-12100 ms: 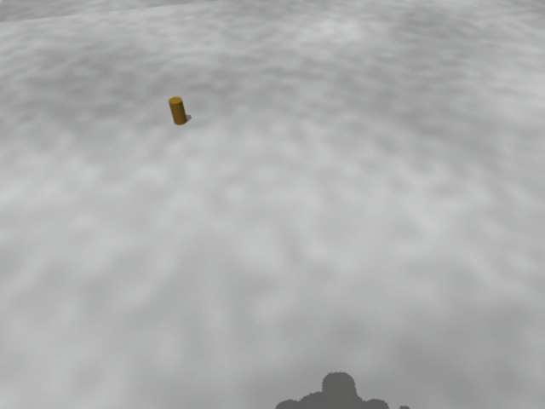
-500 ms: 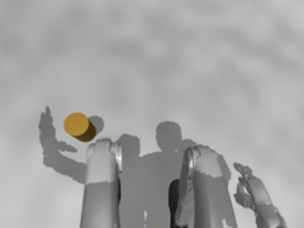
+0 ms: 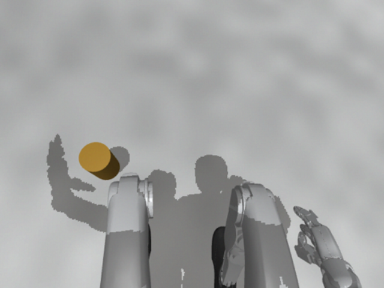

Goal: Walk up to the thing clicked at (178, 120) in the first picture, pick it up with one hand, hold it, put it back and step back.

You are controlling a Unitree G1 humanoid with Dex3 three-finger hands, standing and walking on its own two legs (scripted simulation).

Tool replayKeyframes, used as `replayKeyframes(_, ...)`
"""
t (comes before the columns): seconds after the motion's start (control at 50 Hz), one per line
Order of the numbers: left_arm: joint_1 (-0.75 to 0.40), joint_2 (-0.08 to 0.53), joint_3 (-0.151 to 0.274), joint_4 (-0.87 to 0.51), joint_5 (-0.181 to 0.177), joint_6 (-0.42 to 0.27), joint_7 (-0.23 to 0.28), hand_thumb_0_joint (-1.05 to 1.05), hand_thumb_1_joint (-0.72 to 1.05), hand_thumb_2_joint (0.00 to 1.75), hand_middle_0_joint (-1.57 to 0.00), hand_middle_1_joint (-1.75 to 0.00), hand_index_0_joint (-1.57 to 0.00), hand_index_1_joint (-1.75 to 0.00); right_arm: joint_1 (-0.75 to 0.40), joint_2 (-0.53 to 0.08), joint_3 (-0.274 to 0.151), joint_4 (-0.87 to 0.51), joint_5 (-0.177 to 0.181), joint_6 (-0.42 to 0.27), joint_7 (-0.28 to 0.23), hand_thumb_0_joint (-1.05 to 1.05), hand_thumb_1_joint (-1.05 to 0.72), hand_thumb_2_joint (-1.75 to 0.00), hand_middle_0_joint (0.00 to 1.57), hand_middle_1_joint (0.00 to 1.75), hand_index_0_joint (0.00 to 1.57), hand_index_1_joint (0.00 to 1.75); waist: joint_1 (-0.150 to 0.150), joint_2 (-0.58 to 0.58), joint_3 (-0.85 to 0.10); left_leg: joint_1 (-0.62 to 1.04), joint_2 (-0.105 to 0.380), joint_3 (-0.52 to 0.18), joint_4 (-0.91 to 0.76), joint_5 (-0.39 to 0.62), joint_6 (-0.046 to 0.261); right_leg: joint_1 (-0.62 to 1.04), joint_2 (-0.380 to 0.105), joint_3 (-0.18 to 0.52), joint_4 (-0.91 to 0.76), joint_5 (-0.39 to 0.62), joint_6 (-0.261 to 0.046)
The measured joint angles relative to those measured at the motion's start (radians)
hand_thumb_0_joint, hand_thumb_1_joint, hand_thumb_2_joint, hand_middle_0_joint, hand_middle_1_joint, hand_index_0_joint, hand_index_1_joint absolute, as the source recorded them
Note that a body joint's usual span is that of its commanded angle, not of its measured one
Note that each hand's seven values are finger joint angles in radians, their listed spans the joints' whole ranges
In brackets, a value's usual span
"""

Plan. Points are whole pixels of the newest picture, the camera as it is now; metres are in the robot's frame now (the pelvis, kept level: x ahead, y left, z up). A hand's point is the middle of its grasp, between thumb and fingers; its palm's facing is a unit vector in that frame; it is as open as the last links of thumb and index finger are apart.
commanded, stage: go down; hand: left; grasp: from the side
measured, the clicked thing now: (101, 162) +0.38 +0.28 -0.31
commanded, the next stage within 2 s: none
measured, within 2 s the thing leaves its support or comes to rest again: neither
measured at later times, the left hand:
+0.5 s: hand out of the picture +0.29 +0.45 +0.00, palm faces +0.29 -0.95 -0.11, open 17.4 cm
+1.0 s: hand out of the picture +0.29 +0.45 +0.00, palm faces +0.30 -0.95 -0.08, open 17.3 cm
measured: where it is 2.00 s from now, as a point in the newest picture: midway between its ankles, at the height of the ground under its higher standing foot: (181, 271)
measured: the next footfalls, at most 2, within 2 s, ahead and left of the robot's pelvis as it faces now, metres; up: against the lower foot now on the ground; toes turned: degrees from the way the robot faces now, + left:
none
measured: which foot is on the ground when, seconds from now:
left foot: down 0.00-1.00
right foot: down 0.00-1.00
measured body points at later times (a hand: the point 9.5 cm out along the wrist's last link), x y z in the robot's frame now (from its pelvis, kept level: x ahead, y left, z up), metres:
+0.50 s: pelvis +0.00 +0.00 -0.01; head +0.21 +0.07 +0.38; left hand +0.27 +0.50 +0.01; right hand +0.21 -0.26 -0.12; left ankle +0.10 +0.14 -0.36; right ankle +0.09 -0.12 -0.36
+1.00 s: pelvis +0.00 +0.00 -0.02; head +0.21 +0.07 +0.38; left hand +0.27 +0.49 +0.01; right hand +0.22 -0.26 -0.12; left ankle +0.10 +0.14 -0.36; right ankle +0.09 -0.12 -0.36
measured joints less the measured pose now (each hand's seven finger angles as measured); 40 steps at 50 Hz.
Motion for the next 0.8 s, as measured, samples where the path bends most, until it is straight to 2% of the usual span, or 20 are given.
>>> replayKeyframes(0.8,-0.018,-0.017,0.016,0.001,-0.063,-0.031,-0.047,-0.01,-0.49,0.10,-0.04,-0.04,-0.01,-0.06,-0.017,-0.008,0.003,0.025,-0.001,0.006,0.004,0.00,-0.94,-0.92,0.21,0.30,0.20,0.30,0.006,-0.001,0.012,-0.030,-0.003,-0.004,0.042,-0.012,-0.003,-0.030,0.002,0.002,0.044,-0.014,0.000)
